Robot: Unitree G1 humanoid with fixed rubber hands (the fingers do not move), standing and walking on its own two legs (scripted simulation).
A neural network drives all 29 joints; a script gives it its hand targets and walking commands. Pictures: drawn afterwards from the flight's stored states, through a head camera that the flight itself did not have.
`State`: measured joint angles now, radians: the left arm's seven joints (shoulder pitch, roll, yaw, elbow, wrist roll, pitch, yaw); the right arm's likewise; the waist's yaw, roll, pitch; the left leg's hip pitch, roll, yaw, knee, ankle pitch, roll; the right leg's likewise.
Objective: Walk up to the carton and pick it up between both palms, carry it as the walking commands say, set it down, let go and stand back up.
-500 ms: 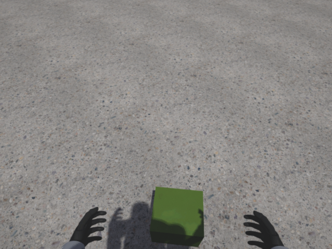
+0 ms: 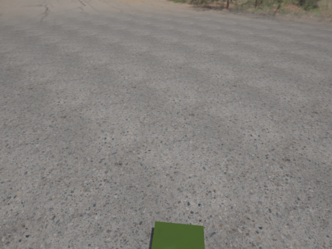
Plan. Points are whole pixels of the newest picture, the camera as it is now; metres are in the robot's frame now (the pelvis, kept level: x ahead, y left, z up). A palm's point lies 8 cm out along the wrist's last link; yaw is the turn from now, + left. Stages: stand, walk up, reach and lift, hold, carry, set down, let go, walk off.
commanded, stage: stand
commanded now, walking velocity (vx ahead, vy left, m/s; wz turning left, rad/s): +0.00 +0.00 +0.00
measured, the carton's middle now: out of the picture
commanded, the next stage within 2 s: none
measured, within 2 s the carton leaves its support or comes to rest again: neither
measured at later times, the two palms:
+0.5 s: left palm out of the picture +0.02 +0.30 -0.11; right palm out of the picture +0.01 -0.29 -0.11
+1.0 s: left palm out of the picture +0.02 +0.31 -0.12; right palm out of the picture +0.02 -0.28 -0.11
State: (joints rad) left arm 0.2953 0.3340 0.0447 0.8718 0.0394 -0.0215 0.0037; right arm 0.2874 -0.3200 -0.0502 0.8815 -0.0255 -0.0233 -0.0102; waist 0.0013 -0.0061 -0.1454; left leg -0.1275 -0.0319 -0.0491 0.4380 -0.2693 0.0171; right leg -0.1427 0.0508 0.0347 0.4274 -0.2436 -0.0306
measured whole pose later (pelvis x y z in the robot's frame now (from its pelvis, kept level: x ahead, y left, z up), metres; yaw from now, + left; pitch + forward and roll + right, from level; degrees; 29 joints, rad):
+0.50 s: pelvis -0.03 +0.00 +0.00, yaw -1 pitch -3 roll +0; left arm 0.27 0.35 0.00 1.02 0.03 -0.03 0.00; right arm 0.28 -0.32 -0.03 1.03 -0.02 -0.03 -0.01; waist 0.01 -0.01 -0.08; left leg -0.13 -0.04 -0.04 0.41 -0.22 0.02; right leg -0.16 0.05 0.05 0.41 -0.19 -0.02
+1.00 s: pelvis -0.03 +0.01 +0.00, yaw +0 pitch -4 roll +0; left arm 0.22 0.36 -0.02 1.09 0.02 -0.03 0.01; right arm 0.22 -0.32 -0.02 1.08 -0.01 -0.02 0.00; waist 0.01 -0.02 -0.04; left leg -0.12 -0.05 -0.05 0.38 -0.19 0.03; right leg -0.14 0.04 0.06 0.38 -0.17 -0.01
